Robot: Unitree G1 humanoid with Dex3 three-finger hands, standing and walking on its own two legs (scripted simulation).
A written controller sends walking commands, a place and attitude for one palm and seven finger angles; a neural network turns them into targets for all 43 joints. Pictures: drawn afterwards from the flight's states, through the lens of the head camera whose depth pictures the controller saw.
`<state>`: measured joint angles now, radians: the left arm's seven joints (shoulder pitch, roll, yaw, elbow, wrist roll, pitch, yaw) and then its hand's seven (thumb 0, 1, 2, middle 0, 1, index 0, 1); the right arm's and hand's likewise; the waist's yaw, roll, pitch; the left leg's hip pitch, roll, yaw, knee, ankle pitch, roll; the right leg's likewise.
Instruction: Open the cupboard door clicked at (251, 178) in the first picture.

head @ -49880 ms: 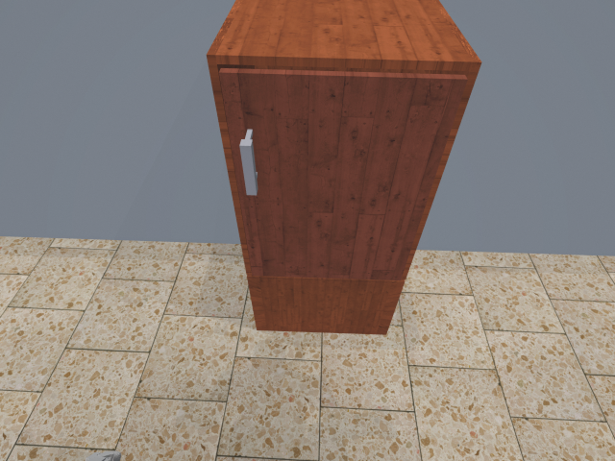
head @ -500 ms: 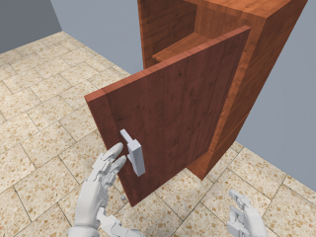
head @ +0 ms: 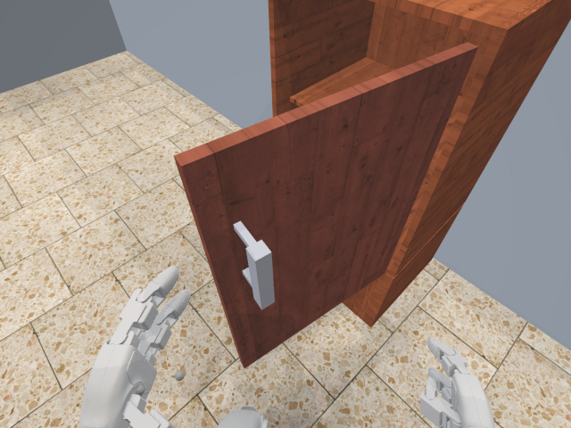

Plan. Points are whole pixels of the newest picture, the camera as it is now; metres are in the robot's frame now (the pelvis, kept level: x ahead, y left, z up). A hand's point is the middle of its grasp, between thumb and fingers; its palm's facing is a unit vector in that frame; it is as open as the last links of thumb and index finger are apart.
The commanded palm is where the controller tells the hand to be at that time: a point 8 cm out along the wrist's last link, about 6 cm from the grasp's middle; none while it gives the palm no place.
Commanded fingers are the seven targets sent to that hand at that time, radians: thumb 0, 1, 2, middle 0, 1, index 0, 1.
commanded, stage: draw the hand back to the body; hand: left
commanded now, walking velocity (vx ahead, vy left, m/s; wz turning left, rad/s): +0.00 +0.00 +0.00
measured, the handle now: (253, 266) +0.30 +0.06 +0.10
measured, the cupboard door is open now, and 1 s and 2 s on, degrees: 80 80 80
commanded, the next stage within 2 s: step back with the hand held close in 1.58 s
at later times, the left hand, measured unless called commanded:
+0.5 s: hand (119, 347) +0.18 +0.17 +0.14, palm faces -0.03 -1.00 -0.06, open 16.2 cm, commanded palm +0.15 +0.24 +0.16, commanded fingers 0.00 -0.29 0.39 -0.16 -0.30 -0.16 -0.30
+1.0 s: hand (34, 279) +0.22 +0.24 +0.20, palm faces +0.33 -0.87 -0.38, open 11.5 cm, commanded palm +0.17 +0.29 +0.23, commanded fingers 0.00 0.58 0.76 -0.19 -0.30 -0.19 -0.30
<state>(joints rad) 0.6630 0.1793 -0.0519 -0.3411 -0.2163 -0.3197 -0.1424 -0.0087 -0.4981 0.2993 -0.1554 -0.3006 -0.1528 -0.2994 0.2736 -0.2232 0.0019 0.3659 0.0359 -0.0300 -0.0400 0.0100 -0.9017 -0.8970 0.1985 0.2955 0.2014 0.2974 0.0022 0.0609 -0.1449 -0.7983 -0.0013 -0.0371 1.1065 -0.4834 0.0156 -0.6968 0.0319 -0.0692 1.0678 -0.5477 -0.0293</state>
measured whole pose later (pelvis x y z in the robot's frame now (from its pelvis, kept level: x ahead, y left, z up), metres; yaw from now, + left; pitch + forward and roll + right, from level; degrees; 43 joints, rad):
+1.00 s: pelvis +0.03 +0.02 +0.07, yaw -1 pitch +0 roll -1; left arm 0.58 0.34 0.22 -0.50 -0.07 -0.01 0.12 0.00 0.25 0.62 -0.19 -0.30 -0.18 -0.30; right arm 0.25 -0.22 0.05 0.53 0.02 -0.08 -0.09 0.01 -0.90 -0.90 0.20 0.30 0.20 0.30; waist 0.05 0.06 -0.06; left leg -0.29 -0.02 0.01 0.62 -0.32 0.04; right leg -0.20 0.01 -0.01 0.57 -0.36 0.00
